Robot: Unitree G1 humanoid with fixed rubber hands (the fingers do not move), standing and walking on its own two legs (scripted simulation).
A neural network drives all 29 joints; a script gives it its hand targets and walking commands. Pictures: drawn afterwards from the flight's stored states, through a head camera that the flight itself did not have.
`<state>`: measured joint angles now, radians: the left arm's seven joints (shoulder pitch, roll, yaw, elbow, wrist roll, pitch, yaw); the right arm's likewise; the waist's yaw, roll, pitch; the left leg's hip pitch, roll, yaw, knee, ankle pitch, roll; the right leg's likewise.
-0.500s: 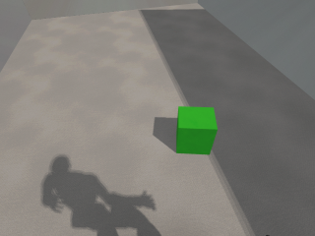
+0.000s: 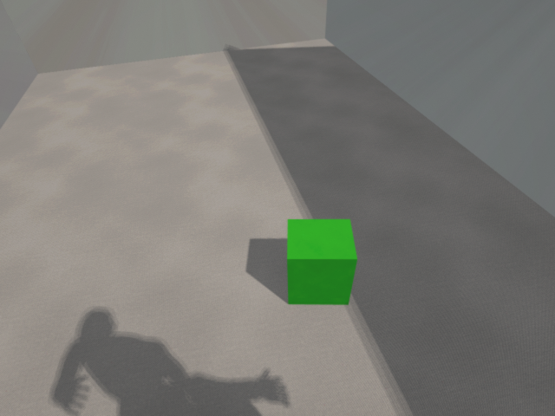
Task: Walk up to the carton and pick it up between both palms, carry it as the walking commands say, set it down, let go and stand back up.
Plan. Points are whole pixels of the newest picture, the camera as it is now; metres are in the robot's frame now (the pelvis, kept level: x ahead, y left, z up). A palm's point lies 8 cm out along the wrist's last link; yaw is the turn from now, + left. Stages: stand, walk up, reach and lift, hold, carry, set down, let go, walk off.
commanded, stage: walk up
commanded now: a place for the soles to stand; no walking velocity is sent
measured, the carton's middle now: (318, 262) +0.88 -0.11 -0.62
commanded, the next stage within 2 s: none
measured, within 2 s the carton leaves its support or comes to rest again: neither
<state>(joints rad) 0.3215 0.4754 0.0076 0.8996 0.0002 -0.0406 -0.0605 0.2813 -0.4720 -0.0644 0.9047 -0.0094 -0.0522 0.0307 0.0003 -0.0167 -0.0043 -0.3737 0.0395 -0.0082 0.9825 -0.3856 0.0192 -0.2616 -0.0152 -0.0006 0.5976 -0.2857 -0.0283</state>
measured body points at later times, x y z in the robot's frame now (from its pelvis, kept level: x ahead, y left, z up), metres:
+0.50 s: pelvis +0.14 -0.02 -0.01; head +0.15 -0.01 +0.44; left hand +0.24 +0.31 -0.11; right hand +0.16 -0.37 -0.11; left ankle +0.13 +0.15 -0.73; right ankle +0.20 -0.13 -0.73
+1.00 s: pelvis +0.28 -0.03 -0.01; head +0.31 -0.02 +0.44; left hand +0.42 +0.29 -0.11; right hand +0.29 -0.39 -0.10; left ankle +0.28 +0.13 -0.73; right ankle +0.35 -0.16 -0.71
